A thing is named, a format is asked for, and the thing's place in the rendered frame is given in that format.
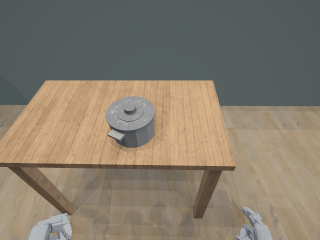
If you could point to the robot left hand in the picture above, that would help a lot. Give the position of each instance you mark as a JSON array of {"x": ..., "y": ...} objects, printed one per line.
[{"x": 57, "y": 223}]

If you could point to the lid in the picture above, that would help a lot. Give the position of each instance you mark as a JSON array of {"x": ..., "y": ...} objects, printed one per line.
[{"x": 123, "y": 122}]

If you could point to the knob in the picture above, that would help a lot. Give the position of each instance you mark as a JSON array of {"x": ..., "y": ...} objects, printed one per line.
[{"x": 129, "y": 108}]

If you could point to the robot right hand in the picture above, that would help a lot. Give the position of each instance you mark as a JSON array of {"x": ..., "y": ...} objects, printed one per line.
[{"x": 259, "y": 231}]

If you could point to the table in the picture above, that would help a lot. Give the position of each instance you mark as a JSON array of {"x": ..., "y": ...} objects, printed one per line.
[{"x": 64, "y": 126}]

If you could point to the pot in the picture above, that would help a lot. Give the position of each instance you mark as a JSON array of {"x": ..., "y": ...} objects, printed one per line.
[{"x": 133, "y": 139}]

